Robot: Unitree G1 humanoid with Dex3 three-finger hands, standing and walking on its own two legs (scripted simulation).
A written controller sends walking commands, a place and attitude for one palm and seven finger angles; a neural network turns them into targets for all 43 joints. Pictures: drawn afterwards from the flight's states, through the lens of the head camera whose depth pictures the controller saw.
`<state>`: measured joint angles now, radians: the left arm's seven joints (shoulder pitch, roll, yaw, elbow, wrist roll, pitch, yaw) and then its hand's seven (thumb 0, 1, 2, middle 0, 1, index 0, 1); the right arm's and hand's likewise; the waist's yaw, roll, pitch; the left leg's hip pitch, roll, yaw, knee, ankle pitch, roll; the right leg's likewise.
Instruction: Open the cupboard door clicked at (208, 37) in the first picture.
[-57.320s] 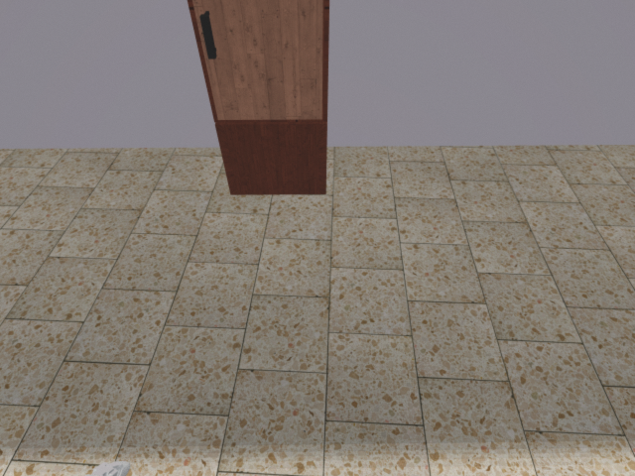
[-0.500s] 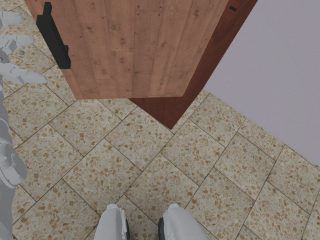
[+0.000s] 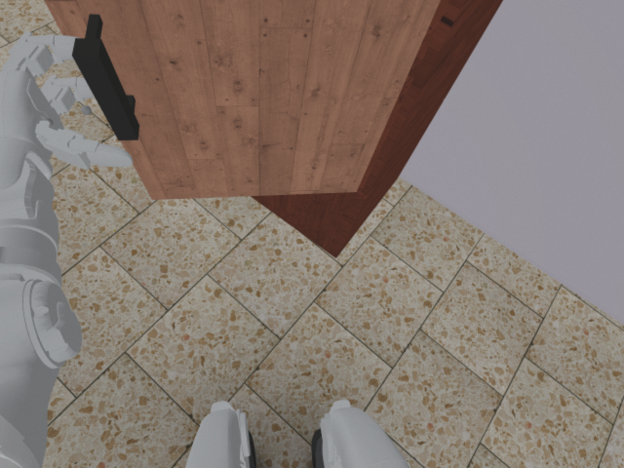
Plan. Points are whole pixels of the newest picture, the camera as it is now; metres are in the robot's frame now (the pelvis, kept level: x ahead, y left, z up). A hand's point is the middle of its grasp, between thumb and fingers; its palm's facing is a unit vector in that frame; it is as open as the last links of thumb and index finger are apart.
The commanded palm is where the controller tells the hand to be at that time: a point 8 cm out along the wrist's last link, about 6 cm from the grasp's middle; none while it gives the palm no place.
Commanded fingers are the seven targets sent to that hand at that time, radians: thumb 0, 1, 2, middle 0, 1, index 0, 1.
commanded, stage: slide the fingers in behind the handle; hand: left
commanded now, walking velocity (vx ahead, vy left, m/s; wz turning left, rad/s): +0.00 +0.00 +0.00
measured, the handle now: (112, 81) +0.58 +0.20 +0.07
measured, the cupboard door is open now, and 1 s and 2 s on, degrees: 43 42 42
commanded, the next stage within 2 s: close the thumb around the handle in 1.02 s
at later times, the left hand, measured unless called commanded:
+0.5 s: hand (119, 109) +0.53 +0.18 +0.08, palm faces +0.03 -1.00 -0.02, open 14.0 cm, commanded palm +0.51 +0.22 +0.07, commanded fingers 0.00 -0.50 0.30 -0.30 -1.20 -0.30 -1.20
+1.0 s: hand (127, 107) +0.53 +0.18 +0.08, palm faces +0.03 -1.00 -0.02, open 13.8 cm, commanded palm +0.51 +0.21 +0.07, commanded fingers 0.00 -0.50 0.30 -0.30 -1.20 -0.30 -1.20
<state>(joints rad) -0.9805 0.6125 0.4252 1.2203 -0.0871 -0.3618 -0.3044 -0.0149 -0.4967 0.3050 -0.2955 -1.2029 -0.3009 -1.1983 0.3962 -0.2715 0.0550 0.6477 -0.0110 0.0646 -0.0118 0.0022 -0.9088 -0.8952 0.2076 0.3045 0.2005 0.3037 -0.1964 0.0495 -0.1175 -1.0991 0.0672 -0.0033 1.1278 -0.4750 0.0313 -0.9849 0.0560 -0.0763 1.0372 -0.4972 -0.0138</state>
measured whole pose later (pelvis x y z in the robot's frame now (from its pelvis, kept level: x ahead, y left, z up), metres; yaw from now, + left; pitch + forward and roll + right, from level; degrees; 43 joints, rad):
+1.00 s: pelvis +0.00 -0.01 +0.00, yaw +0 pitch +26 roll -4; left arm -0.99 0.53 0.40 1.21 -0.07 -0.39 -0.21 -0.01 -0.50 0.31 -0.30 -1.21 -0.33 -1.21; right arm 0.40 -0.27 0.04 0.66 -0.02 0.05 0.00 0.00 -0.91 -0.90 0.21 0.30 0.20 0.30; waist -0.20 0.05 -0.12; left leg -1.10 0.07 0.00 1.12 -0.47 0.02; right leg -1.00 0.06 -0.07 1.06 -0.51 -0.03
